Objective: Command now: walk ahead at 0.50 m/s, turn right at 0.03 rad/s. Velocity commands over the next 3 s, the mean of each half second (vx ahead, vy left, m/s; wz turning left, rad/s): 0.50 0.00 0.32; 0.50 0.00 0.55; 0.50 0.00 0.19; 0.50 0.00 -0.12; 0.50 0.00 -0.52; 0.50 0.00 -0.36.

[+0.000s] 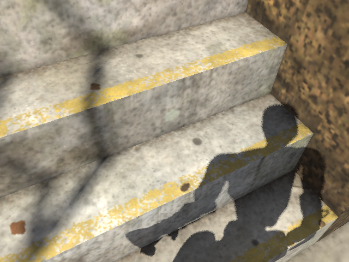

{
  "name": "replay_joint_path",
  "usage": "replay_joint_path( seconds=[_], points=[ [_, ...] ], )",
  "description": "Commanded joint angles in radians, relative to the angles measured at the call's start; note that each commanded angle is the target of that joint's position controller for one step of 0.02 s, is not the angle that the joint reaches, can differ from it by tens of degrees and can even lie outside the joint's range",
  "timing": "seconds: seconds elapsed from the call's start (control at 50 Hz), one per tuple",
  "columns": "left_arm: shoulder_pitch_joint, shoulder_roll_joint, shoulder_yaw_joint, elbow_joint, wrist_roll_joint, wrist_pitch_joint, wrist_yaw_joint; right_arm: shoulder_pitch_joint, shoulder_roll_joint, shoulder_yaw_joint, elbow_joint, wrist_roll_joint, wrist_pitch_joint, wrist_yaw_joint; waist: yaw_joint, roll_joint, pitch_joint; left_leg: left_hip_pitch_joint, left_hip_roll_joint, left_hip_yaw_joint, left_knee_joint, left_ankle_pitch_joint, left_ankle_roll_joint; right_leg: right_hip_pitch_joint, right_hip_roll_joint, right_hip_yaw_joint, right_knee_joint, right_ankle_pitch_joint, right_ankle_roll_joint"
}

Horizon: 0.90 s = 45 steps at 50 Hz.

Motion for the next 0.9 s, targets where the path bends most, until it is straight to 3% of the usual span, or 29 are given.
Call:
replay_joint_path(
  seconds=[0.02, 0.06, 0.1, 0.14, 0.2, 0.22, 0.24, 0.26, 0.28, 0.3, 0.32, 0.36, 0.38, 0.4, 0.46, 0.48, 0.54, 0.56, 0.64, 0.66, 0.68, 0.74, 0.78, 0.8, 0.82, 0.84, 0.86, 0.88, 0.9],
  points=[
    [0.044, 0.070, 0.010, -0.053, 0.028, 0.006, -0.028, -0.008, -0.096, -0.023, -0.028, 0.019, -0.008, 0.012, 0.064, 0.134, 0.034, 0.025, 0.251, -0.267, -0.205, 0.419, 0.201, -0.148, -0.109, -0.048, 0.116, 0.094, 0.049],
    [0.014, 0.015, -0.015, -0.063, 0.012, 0.008, -0.034, 0.024, -0.096, -0.022, -0.003, 0.018, -0.011, 0.010, 0.062, 0.142, -0.013, 0.030, 0.185, -0.170, -0.164, 0.652, 0.160, -0.052, -0.120, -0.113, -0.101, 0.128, 0.081],
    [-0.053, -0.024, -0.037, -0.083, -0.013, 0.005, -0.019, 0.031, -0.129, -0.034, -0.006, 0.015, -0.011, 0.006, 0.037, 0.186, -0.033, 0.036, 0.159, -0.152, -0.133, 0.774, 0.132, 0.060, -0.096, -0.140, -0.363, 0.082, 0.099],
    [-0.063, -0.017, -0.041, -0.093, -0.031, 0.007, 0.001, 0.085, -0.166, -0.053, 0.008, 0.013, -0.002, 0.002, 0.013, 0.246, -0.081, 0.130, 0.186, -0.221, -0.109, 0.724, 0.138, 0.068, -0.071, -0.168, -0.482, 0.054, 0.095],
    [-0.003, -0.040, -0.051, -0.086, -0.047, -0.012, 0.030, 0.070, -0.136, -0.056, 0.001, 0.040, 0.019, 0.001, 0.041, 0.262, -0.100, 0.115, 0.194, -0.273, -0.062, 0.586, 0.133, 0.201, -0.088, -0.193, -0.728, 0.234, 0.064],
    [0.020, -0.025, -0.047, -0.078, -0.039, -0.020, 0.036, 0.063, -0.122, -0.057, -0.008, 0.046, 0.024, 0.005, 0.047, 0.221, -0.101, 0.061, 0.172, -0.272, -0.016, 0.528, 0.118, 0.287, -0.110, -0.183, -0.776, 0.272, 0.061],
    [0.040, 0.018, -0.037, -0.085, -0.021, -0.030, 0.042, 0.028, -0.099, -0.052, -0.026, 0.056, 0.024, 0.008, 0.073, 0.135, -0.096, -0.040, 0.114, -0.235, 0.123, 0.418, 0.092, 0.382, -0.190, -0.112, -0.817, 0.319, 0.053],
    [0.097, 0.107, -0.021, -0.084, 0.006, -0.035, 0.046, -0.022, -0.021, -0.036, -0.074, 0.072, 0.021, 0.011, 0.098, -0.074, -0.110, -0.298, 0.011, -0.144, 0.345, 0.013, 0.044, 0.529, -0.401, 0.114, -0.858, 0.516, 0.004],
    [0.124, 0.191, 0.010, -0.073, 0.018, -0.014, 0.038, 0.049, -0.028, -0.036, -0.089, 0.067, 0.037, -0.006, 0.099, -0.275, -0.182, -0.357, -0.037, -0.016, 0.665, -0.325, 0.022, 0.459, -0.578, 0.293, -0.925, 0.374, -0.131],
    [0.099, 0.140, 0.006, -0.083, 0.015, -0.007, 0.036, 0.060, -0.087, -0.058, -0.068, 0.022, 0.057, -0.015, 0.066, -0.108, -0.092, -0.419, 0.023, -0.034, 0.950, -0.319, 0.011, 0.350, -0.561, 0.272, -0.946, 0.130, -0.179],
    [0.051, 0.107, 0.002, -0.077, -0.009, -0.008, 0.032, 0.048, -0.063, -0.061, -0.063, -0.010, 0.072, -0.018, 0.042, -0.058, -0.009, -0.495, 0.039, -0.036, 1.195, -0.271, 0.013, 0.251, -0.514, 0.213, -0.953, -0.017, -0.184],
    [0.001, 0.066, -0.011, -0.069, -0.013, -0.024, 0.032, 0.033, -0.038, -0.061, -0.090, -0.017, 0.084, -0.014, -0.004, 0.025, 0.064, -0.597, 0.047, -0.051, 1.376, -0.168, 0.001, 0.153, -0.441, 0.078, -0.941, 0.080, -0.145],
    [0.040, 0.055, -0.013, -0.046, 0.001, -0.034, 0.027, 0.020, -0.017, -0.058, -0.100, -0.006, 0.087, -0.014, 0.003, 0.035, 0.046, -0.618, 0.029, -0.036, 1.460, -0.141, -0.002, 0.162, -0.426, 0.032, -0.917, 0.200, -0.140],
    [0.052, 0.058, -0.015, -0.037, 0.007, -0.042, 0.027, -0.015, -0.028, -0.058, -0.130, 0.002, 0.086, -0.008, -0.006, 0.064, 0.045, -0.651, 0.050, -0.072, 1.371, -0.098, -0.012, 0.191, -0.419, -0.006, -0.889, 0.307, -0.119],
    [0.137, 0.092, -0.003, 0.001, -0.002, -0.061, 0.035, -0.093, -0.032, -0.063, -0.183, -0.002, 0.100, 0.001, 0.024, 0.013, -0.031, -0.712, 0.034, -0.072, 1.376, -0.064, -0.028, 0.300, -0.447, -0.037, -0.860, 0.422, -0.132],
    [0.173, 0.100, 0.000, 0.012, -0.001, -0.069, 0.038, -0.111, -0.014, -0.061, -0.201, -0.007, 0.109, -0.006, 0.040, -0.036, -0.053, -0.756, 0.010, -0.049, 1.523, -0.100, -0.025, 0.327, -0.485, -0.018, -0.872, 0.408, -0.167],
    [0.196, 0.124, 0.006, 0.026, -0.008, -0.079, 0.047, -0.223, -0.022, -0.059, -0.290, -0.014, 0.129, -0.023, 0.045, -0.012, -0.006, -0.912, 0.041, -0.107, 1.594, -0.169, -0.025, 0.360, -0.537, -0.011, -0.931, 0.233, -0.160],
    [0.231, 0.132, 0.011, 0.040, -0.001, -0.081, 0.045, -0.256, -0.009, -0.055, -0.310, -0.009, 0.138, -0.037, 0.063, -0.045, -0.003, -0.983, 0.031, -0.085, 1.703, -0.225, -0.020, 0.401, -0.553, 0.001, -0.952, 0.184, -0.165],
    [0.313, 0.109, 0.002, 0.091, -0.007, -0.097, 0.035, -0.391, 0.019, -0.037, -0.400, -0.013, 0.141, -0.027, 0.085, -0.006, 0.049, -1.170, 0.050, -0.124, 1.737, -0.293, -0.006, 0.489, -0.561, -0.050, -1.011, -0.072, -0.111],
    [0.319, 0.107, 0.000, 0.097, -0.007, -0.098, 0.036, -0.428, 0.020, -0.034, -0.424, -0.015, 0.146, -0.026, 0.092, -0.008, 0.066, -1.193, 0.048, -0.108, 1.761, -0.306, -0.009, 0.489, -0.565, -0.072, -1.027, -0.052, -0.106],
    [0.323, 0.116, 0.002, 0.092, 0.005, -0.099, 0.025, -0.447, 0.044, -0.029, -0.444, -0.015, 0.146, -0.031, 0.107, -0.051, 0.067, -1.291, 0.038, -0.097, 1.909, -0.358, 0.006, 0.541, -0.587, -0.055, -1.027, 0.000, -0.126],
    [0.263, 0.164, 0.013, 0.069, 0.014, -0.100, 0.012, -0.505, 0.045, -0.016, -0.522, -0.006, 0.144, -0.035, 0.061, -0.009, 0.118, -1.312, 0.074, -0.105, 1.799, -0.399, 0.021, 0.496, -0.577, -0.162, -1.076, 0.082, -0.092],
    [0.222, 0.167, 0.011, 0.066, 0.001, -0.080, 0.022, -0.500, 0.042, -0.007, -0.574, -0.014, 0.150, -0.021, 0.007, 0.011, 0.088, -1.134, 0.117, -0.040, 1.516, -0.332, 0.027, 0.393, -0.478, -0.290, -1.077, 0.221, -0.052],
    [0.227, 0.164, 0.011, 0.061, 0.000, -0.071, 0.027, -0.519, 0.033, -0.007, -0.595, -0.014, 0.155, -0.013, 0.026, -0.010, 0.065, -1.054, 0.121, -0.003, 1.414, -0.291, 0.027, 0.381, -0.456, -0.317, -1.086, 0.303, -0.060],
    [0.183, 0.209, 0.020, 0.035, -0.025, -0.058, 0.031, -0.493, 0.081, 0.028, -0.609, 0.011, 0.155, 0.007, 0.008, -0.089, 0.025, -0.778, 0.141, 0.043, 1.067, -0.410, 0.064, 0.294, -0.433, -0.387, -1.165, 0.508, -0.082],
    [0.123, 0.231, 0.028, -0.007, -0.030, -0.041, 0.028, -0.397, 0.069, 0.027, -0.572, 0.026, 0.166, 0.008, -0.030, -0.144, -0.075, -0.497, 0.070, 0.088, 0.962, -0.416, 0.091, 0.261, -0.425, -0.427, -1.109, 0.910, -0.112],
    [0.182, 0.271, 0.032, -0.029, -0.061, -0.026, 0.029, -0.231, 0.012, -0.012, -0.464, 0.034, 0.164, 0.010, -0.048, -0.130, -0.215, -0.296, -0.093, 0.220, 0.985, -0.496, 0.086, 0.356, -0.453, -0.425, -0.882, 1.698, -0.151],
    [0.161, 0.320, 0.048, -0.045, -0.085, -0.029, -0.013, 0.005, -0.044, -0.034, -0.402, 0.033, 0.156, 0.000, -0.159, -0.239, -0.396, -0.083, -0.119, 0.074, 0.901, -0.421, 0.140, 0.377, -0.484, -0.358, -0.538, 2.116, -0.132],
    [-0.007, 0.373, 0.079, -0.148, -0.124, -0.045, -0.058, 0.145, -0.172, -0.081, -0.380, 0.014, 0.159, -0.022, -0.299, -0.073, -0.447, 0.051, -0.046, -0.358, 0.488, -0.430, 0.163, 0.142, -0.389, -0.302, -0.125, 1.858, -0.042]
  ],
)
